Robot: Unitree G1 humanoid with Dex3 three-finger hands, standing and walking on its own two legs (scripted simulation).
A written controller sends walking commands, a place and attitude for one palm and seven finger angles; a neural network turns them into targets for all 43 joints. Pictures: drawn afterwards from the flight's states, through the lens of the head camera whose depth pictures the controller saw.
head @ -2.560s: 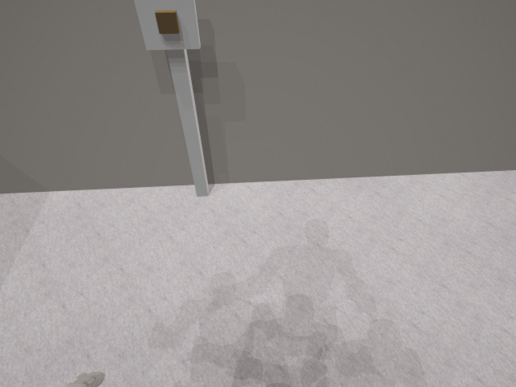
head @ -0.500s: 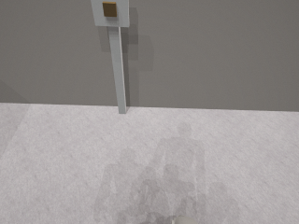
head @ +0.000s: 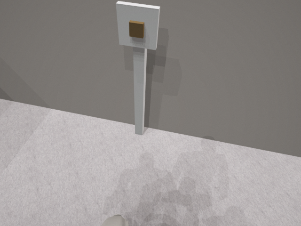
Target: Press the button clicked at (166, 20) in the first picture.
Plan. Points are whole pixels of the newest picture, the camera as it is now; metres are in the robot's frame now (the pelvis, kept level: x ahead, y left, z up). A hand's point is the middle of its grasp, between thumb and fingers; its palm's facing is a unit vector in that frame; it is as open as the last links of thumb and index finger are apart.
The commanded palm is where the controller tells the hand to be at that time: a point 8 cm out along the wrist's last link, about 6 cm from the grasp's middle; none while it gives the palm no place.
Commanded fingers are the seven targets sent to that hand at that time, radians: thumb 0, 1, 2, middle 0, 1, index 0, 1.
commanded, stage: take the last steps up to it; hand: left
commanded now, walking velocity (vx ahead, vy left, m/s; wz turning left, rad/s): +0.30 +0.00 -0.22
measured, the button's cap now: (136, 29) +0.86 +0.12 +0.11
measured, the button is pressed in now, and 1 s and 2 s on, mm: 0 0 0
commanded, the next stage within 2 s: come to a stop and stand still in 0.70 s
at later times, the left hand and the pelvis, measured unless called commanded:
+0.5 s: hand (100, 201) +0.22 +0.17 -0.17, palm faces -0.09 -0.98 -0.20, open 7.3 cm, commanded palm none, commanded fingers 0.00 0.90 0.90 -0.20 -0.30 -0.20 -0.30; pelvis +0.18 -0.01 +0.00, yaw -6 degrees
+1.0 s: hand (111, 176) +0.31 +0.16 -0.19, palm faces -0.06 -0.99 -0.11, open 7.4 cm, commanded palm none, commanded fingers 0.00 0.90 0.90 -0.20 -0.30 -0.20 -0.30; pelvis +0.32 +0.00 +0.00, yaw -8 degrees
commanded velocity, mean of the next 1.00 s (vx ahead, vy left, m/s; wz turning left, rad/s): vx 0.13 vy -0.02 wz -0.08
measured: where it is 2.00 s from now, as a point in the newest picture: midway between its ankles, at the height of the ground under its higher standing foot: outside the picture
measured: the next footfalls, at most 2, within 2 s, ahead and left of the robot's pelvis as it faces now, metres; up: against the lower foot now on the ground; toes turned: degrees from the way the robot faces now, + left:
left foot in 0.08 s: +0.15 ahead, +0.11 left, +0.00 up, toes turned +9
right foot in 0.52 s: +0.28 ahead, -0.15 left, +0.00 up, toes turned -15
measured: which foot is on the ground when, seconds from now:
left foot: up 0.00-0.06, down 0.08-0.52, up 0.54-0.86, down 0.88-1.00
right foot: down 0.00-0.08, up 0.10-0.50, down 0.52-0.92, up 0.94-1.00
